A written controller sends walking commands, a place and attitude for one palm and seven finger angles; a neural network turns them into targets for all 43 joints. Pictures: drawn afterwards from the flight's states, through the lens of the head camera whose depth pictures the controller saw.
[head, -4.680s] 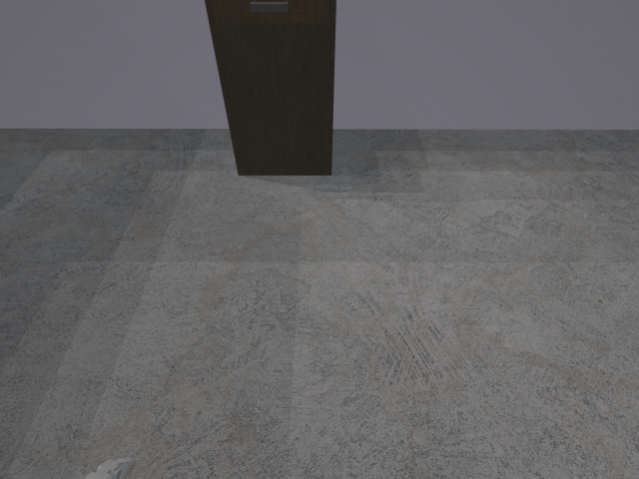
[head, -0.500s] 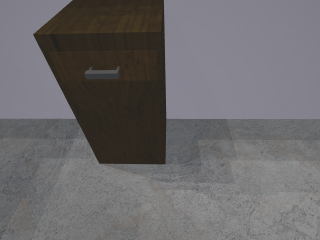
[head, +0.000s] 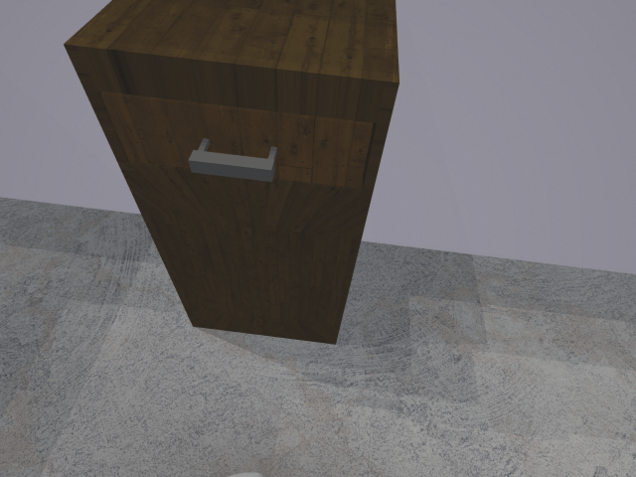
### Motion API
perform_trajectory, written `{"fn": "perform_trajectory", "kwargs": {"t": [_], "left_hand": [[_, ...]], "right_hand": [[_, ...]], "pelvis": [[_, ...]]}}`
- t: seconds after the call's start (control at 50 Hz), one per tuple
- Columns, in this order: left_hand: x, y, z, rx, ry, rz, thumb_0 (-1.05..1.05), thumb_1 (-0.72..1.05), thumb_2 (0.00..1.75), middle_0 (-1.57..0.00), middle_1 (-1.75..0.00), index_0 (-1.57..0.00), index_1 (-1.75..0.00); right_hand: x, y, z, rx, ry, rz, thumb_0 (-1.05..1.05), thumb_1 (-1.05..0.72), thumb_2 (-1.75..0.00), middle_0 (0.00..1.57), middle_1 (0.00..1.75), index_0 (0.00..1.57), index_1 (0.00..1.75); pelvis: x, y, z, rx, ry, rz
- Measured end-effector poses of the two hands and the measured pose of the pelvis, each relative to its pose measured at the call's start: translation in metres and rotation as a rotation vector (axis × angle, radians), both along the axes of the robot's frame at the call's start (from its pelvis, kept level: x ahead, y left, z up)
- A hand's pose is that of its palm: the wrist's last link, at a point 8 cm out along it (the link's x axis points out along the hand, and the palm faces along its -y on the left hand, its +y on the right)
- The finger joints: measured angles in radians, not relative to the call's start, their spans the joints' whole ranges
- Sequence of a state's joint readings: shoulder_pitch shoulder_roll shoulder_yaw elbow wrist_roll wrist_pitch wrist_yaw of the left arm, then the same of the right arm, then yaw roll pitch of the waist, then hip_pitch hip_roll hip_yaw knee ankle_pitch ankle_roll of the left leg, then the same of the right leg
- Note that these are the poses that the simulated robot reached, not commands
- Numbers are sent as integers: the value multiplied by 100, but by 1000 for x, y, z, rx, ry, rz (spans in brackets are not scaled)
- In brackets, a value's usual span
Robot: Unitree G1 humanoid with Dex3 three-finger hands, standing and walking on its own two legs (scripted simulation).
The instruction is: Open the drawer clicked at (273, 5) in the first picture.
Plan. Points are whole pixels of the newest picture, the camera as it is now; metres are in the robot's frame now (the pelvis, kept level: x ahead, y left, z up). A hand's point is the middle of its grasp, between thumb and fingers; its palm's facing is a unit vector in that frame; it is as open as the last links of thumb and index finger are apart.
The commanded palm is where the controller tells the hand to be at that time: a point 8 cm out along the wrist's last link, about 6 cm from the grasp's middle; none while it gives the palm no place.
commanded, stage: come to a stop and stand still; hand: left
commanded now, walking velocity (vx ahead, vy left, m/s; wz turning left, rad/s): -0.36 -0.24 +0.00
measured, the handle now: (236, 157) +0.57 +0.20 +0.04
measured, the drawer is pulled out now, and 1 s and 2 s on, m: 0.00 0.00 0.00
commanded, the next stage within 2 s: look again from close up in 1.32 s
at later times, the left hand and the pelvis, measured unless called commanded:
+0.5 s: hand out of the picture +0.12 +0.13 -0.14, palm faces +0.00 -0.96 -0.29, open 7.4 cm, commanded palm none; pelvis +0.03 -0.06 +0.00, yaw +0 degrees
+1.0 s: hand out of the picture -0.04 +0.19 -0.17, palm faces +0.11 -0.97 -0.21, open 7.4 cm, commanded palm none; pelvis -0.03 -0.01 +0.01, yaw +1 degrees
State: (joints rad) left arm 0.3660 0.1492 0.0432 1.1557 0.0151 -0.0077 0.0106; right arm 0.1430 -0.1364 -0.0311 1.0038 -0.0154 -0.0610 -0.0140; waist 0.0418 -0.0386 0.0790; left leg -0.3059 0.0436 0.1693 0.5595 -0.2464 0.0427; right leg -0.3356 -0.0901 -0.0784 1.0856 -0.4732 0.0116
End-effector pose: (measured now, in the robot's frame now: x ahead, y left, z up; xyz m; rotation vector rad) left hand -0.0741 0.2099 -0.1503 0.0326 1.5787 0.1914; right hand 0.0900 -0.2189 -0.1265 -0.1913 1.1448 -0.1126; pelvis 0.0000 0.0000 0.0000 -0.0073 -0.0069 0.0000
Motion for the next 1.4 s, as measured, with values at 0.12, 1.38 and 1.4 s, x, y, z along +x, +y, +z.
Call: {"fn": "perform_trajectory", "kwargs": {"t": [0.12,1.38,1.4], "left_hand": [[107,27,9,73,-195,-67,1,91,90,-20,-29,-19,-29],[42,6,16,65,-170,-103,2,92,90,-20,-30,-20,-29],[43,5,16,65,-174,-103,2,92,90,-20,-30,-20,-29]], "right_hand": [[5,-5,5,-25,43,-47,-2,-95,-90,20,30,20,30],[-144,2,-12,51,281,-107,1,-91,-90,20,30,20,30],[-146,3,-12,53,287,-108,1,-91,-90,20,30,20,30]], "pelvis": [[20,2,8,10,-1,4],[-35,-6,11,11,-9,-3],[-36,-6,12,10,-10,-3]]}}
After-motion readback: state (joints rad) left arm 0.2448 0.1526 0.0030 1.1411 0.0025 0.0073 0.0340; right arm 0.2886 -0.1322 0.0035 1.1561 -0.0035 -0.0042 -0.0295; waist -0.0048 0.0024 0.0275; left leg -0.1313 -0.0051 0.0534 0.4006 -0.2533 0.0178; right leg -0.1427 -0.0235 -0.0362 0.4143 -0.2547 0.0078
